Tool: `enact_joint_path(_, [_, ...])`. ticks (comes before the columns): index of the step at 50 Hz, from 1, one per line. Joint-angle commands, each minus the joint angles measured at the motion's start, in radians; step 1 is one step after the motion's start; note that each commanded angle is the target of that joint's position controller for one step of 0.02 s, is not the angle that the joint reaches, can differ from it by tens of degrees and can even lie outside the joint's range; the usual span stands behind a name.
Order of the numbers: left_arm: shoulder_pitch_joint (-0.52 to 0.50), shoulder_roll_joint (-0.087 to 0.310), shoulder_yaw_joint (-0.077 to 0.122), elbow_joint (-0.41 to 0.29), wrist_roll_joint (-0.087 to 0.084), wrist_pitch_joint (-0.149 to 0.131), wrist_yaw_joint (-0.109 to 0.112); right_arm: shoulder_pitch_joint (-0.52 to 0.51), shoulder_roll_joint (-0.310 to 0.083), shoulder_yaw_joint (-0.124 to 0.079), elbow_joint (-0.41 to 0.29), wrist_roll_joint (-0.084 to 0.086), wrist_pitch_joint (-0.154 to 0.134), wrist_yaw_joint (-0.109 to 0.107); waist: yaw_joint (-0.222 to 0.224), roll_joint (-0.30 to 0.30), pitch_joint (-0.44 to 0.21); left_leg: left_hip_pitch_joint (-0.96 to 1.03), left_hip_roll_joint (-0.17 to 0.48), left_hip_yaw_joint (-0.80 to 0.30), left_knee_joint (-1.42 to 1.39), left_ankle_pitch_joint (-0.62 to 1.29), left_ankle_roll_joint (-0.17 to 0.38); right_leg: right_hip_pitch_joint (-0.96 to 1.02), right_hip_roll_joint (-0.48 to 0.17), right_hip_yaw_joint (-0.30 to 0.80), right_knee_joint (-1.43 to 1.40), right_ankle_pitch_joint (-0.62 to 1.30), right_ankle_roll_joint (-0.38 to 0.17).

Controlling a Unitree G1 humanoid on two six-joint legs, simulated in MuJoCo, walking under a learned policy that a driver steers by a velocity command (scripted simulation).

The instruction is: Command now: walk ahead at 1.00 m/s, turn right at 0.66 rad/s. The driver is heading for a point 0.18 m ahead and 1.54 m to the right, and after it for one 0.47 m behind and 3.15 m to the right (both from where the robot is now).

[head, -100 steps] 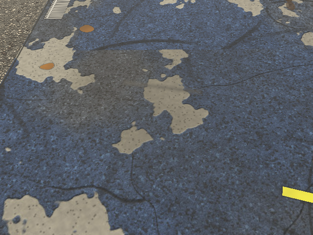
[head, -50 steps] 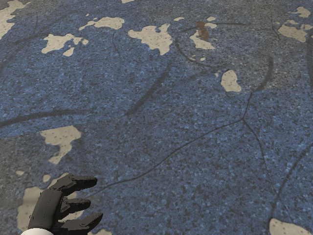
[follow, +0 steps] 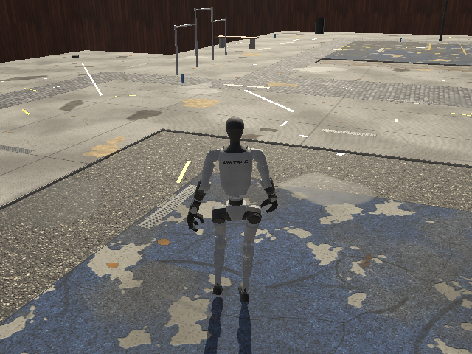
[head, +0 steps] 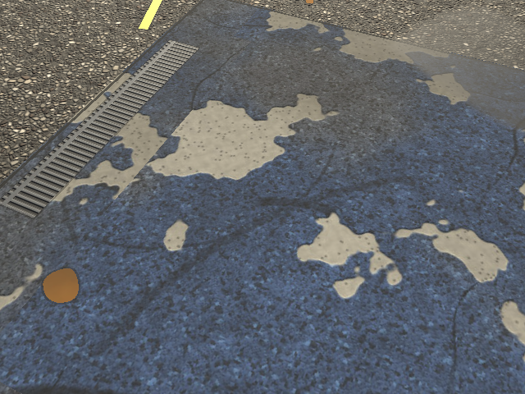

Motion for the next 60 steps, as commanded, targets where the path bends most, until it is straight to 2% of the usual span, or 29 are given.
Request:
enact_joint_path(1, [0.010,0.132,0.030,-0.050,-0.009,-0.033,0.002,-0.054,-0.080,0.000,-0.120,-0.011,0.014,0.009,-0.055,-0.025,0.062,-0.187,0.075,-0.008,-0.171,-0.011,-0.045,-0.014,-0.247,0.432,-0.313,-0.097,-0.201])
enact_joint_path(6, [0.017,0.161,0.054,-0.059,-0.028,-0.043,-0.006,-0.260,-0.050,0.024,-0.194,0.036,0.007,0.027,0.017,-0.053,0.069,0.066,0.029,0.060,-0.592,0.399,-0.075,-0.129,-0.184,0.349,-0.367,0.176,-0.123])
enact_joint_path(9, [0.053,0.175,0.063,-0.049,-0.031,-0.038,0.002,-0.271,-0.081,0.011,-0.200,0.038,0.002,0.012,0.034,-0.062,0.025,0.105,0.006,0.042,-0.699,0.383,-0.057,0.047,-0.204,0.367,-0.262,0.371,-0.080])
enact_joint_path(11, [0.051,0.207,0.070,-0.047,-0.021,-0.034,0.010,-0.143,-0.133,-0.016,-0.163,0.037,-0.005,-0.007,-0.024,-0.057,-0.082,0.274,-0.041,0.047,-0.732,0.223,-0.034,0.125,-0.195,0.354,-0.043,0.636,-0.040])
enact_joint_path(12, [0.019,0.227,0.074,-0.052,-0.018,-0.035,0.007,0.014,-0.162,-0.034,-0.125,0.037,-0.010,-0.021,-0.115,-0.043,-0.175,0.464,-0.022,0.042,-0.734,0.170,-0.019,0.080,-0.157,0.326,0.167,0.652,-0.018])
enact_joint_path(13, [-0.014,0.176,0.060,-0.072,-0.015,-0.046,0.004,0.224,-0.223,-0.063,-0.094,0.021,-0.015,-0.044,-0.210,-0.001,-0.293,0.708,0.128,-0.092,-0.717,-0.057,0.012,-0.067,-0.117,0.284,0.453,0.468,-0.008])
enact_joint_path(14, [0.036,0.008,0.019,-0.109,-0.039,-0.052,0.011,0.316,-0.290,-0.085,-0.081,-0.018,-0.012,-0.055,-0.180,0.230,-0.418,0.956,0.431,-0.525,-0.816,-0.412,0.075,-0.354,-0.021,0.174,0.763,-0.269,0.002])
enact_joint_path(15, [0.058,0.048,0.006,-0.145,-0.041,-0.038,0.012,0.253,-0.310,-0.100,-0.078,0.002,0.001,-0.049,-0.126,0.342,-0.454,0.923,0.498,-0.864,-0.959,-0.548,0.144,-0.498,-0.064,0.112,0.927,-0.266,-0.004])
enact_joint_path(17, [-0.119,0.104,0.016,-0.131,0.001,-0.012,0.003,0.128,-0.127,-0.067,-0.081,0.015,0.003,-0.039,-0.128,0.060,-0.153,0.651,0.377,-0.497,-0.961,-0.327,0.112,-0.550,-0.170,0.068,0.888,-0.095,0.002])
enact_joint_path(22, [-0.264,0.017,-0.007,-0.211,0.021,0.046,-0.048,0.196,-0.054,-0.052,0.036,0.050,-0.030,-0.018,-0.058,0.079,0.001,0.461,0.289,-0.073,-1.027,0.228,0.056,-0.574,-0.256,0.042,0.819,-0.066,0.029])
enact_joint_path(29, [-0.479,0.027,-0.041,-0.308,0.015,0.044,-0.090,0.183,-0.130,-0.066,0.085,0.047,-0.049,-0.021,-0.026,0.015,0.108,0.364,0.185,0.312,-1.122,0.700,-0.007,-0.345,-0.180,-0.166,0.358,0.231,-0.020])
enact_joint_path(31, [-0.435,0.052,-0.034,-0.286,0.014,0.040,-0.082,0.233,-0.189,-0.079,0.089,0.047,-0.034,-0.031,0.006,0.052,0.050,0.473,0.203,0.331,-0.975,1.166,-0.023,-0.235,-0.098,-0.224,0.313,0.178,-0.055])
enact_joint_path(33, [-0.196,0.110,-0.006,-0.219,0.014,0.033,-0.064,0.201,-0.251,-0.096,0.072,0.040,0.000,-0.045,0.145,0.094,-0.086,0.474,0.251,0.313,-0.633,1.382,-0.016,0.029,-0.041,-0.202,0.304,0.079,-0.098])
enact_joint_path(34, [0.023,0.156,0.022,-0.148,0.013,0.028,-0.046,0.157,-0.255,-0.098,0.048,0.035,0.015,-0.043,0.236,0.080,-0.179,0.356,0.258,0.289,-0.343,1.291,-0.004,0.289,-0.028,-0.140,0.250,0.049,-0.137])
enact_joint_path(35, [0.070,0.201,0.052,-0.106,0.004,0.032,-0.016,0.170,-0.207,-0.092,0.051,0.022,0.021,-0.028,0.209,-0.041,-0.174,0.129,0.134,0.284,0.020,0.501,-0.020,0.475,-0.072,-0.027,0.192,-0.024,-0.161])
enact_joint_path(36, [-0.053,0.326,0.075,-0.148,0.018,0.054,-0.002,0.245,-0.085,-0.061,-0.038,0.021,0.012,-0.016,0.039,-0.285,-0.197,-0.259,-0.016,0.231,0.421,-0.228,-0.076,0.652,-0.313,0.461,0.132,0.060,-0.286])
enact_joint_path(37, [-0.001,0.336,0.086,-0.188,0.013,0.064,0.002,0.146,-0.153,-0.062,-0.115,0.033,-0.013,-0.018,0.113,-0.152,-0.352,-0.399,-0.016,0.006,0.467,-0.161,-0.069,0.734,-0.390,0.749,-0.075,-0.138,-0.381])
enact_joint_path(38, [-0.018,0.299,0.082,-0.169,0.005,0.060,0.012,0.072,-0.159,-0.054,-0.131,0.034,-0.031,-0.018,0.092,-0.048,-0.213,-0.438,0.038,-0.032,0.363,-0.092,-0.061,0.604,-0.397,0.766,-0.192,-0.210,-0.341])
enact_joint_path(39, [-0.049,0.246,0.069,-0.153,0.004,0.048,0.019,0.067,-0.156,-0.050,-0.119,0.032,-0.037,-0.019,0.031,0.036,-0.069,-0.391,0.077,-0.024,0.238,-0.049,-0.060,0.417,-0.366,0.691,-0.223,-0.145,-0.300])
enact_joint_path(42, [-0.119,0.172,0.038,-0.148,-0.001,0.003,0.026,0.110,-0.133,-0.042,-0.097,-0.004,0.021,-0.022,-0.088,0.074,0.021,-0.186,0.131,-0.027,0.038,-0.131,-0.101,0.052,-0.249,0.484,-0.234,0.061,-0.270])
enact_joint_path(46, [-0.127,0.169,0.041,-0.141,-0.004,-0.031,0.013,-0.108,-0.059,-0.015,-0.189,0.018,0.040,-0.003,-0.058,0.018,0.089,-0.035,0.123,0.029,-0.342,0.136,-0.122,-0.191,-0.133,0.363,-0.297,0.092,-0.217])
enact_joint_path(51, [-0.063,0.201,0.062,-0.117,-0.019,-0.032,0.005,-0.167,-0.091,-0.022,-0.195,0.053,0.032,0.003,0.006,-0.049,0.017,0.162,0.042,0.024,-0.650,0.369,-0.079,-0.022,-0.155,0.397,-0.215,0.331,-0.118])
enact_joint_path(53, [-0.065,0.239,0.070,-0.114,-0.009,-0.026,0.012,-0.032,-0.157,-0.051,-0.154,0.053,0.027,-0.014,-0.060,-0.042,-0.080,0.309,-0.013,0.024,-0.681,0.200,-0.064,0.089,-0.151,0.405,-0.004,0.570,-0.073])
enact_joint_path(54, [-0.103,0.264,0.074,-0.117,-0.005,-0.027,0.008,0.146,-0.193,-0.071,-0.115,0.051,0.023,-0.029,-0.176,-0.015,-0.170,0.505,-0.016,0.047,-0.690,0.125,-0.056,0.049,-0.118,0.364,0.227,0.622,-0.045])
enact_joint_path(55, [-0.136,0.190,0.052,-0.136,-0.001,-0.040,0.005,0.361,-0.257,-0.097,-0.078,0.033,0.018,-0.053,-0.270,0.038,-0.280,0.749,0.120,-0.074,-0.678,-0.102,-0.031,-0.101,-0.068,0.306,0.544,0.460,-0.024])
enact_joint_path(56, [-0.113,0.017,0.007,-0.186,-0.019,-0.045,0.010,0.417,-0.327,-0.109,-0.066,-0.008,0.015,-0.061,-0.219,0.309,-0.340,0.917,0.400,-0.514,-0.847,-0.476,0.003,-0.387,0.034,0.205,0.847,-0.340,-0.010])
enact_joint_path(57, [-0.049,0.053,-0.006,-0.214,-0.029,-0.037,0.014,0.272,-0.323,-0.118,-0.084,0.002,0.019,-0.050,-0.113,0.413,-0.354,0.846,0.473,-0.896,-1.015,-0.592,0.067,-0.521,-0.019,0.145,0.965,-0.264,-0.018])
enact_joint_path(58, [-0.120,0.114,0.002,-0.182,-0.001,-0.018,0.014,0.152,-0.206,-0.098,-0.110,0.013,0.025,-0.045,-0.109,0.209,-0.206,0.702,0.421,-0.731,-1.006,-0.628,0.078,-0.545,-0.104,0.111,0.971,-0.149,-0.017])
enact_joint_path(60, [-0.205,0.119,0.006,-0.186,0.020,0.006,-0.018,0.129,-0.131,-0.078,-0.076,0.017,0.028,-0.037,-0.096,0.047,-0.072,0.509,0.328,-0.389,-0.990,-0.285,0.052,-0.502,-0.174,0.074,0.889,-0.081,0.004])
